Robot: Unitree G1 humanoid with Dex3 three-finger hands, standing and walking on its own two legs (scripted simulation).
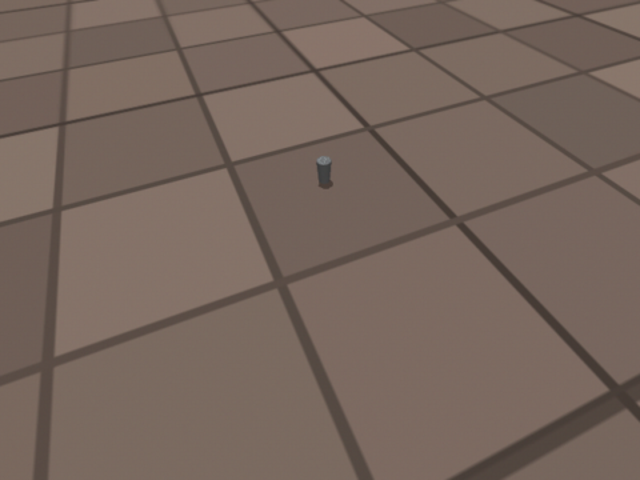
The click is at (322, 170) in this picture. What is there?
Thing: tapered cup
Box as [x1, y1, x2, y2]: [316, 156, 330, 183]
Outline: 318,157 316,160 318,178 320,182 326,183 329,180 330,158 327,156
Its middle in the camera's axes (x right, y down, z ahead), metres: +0.01 -0.33 +1.91
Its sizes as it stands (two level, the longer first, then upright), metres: 0.073 0.073 0.124
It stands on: the floor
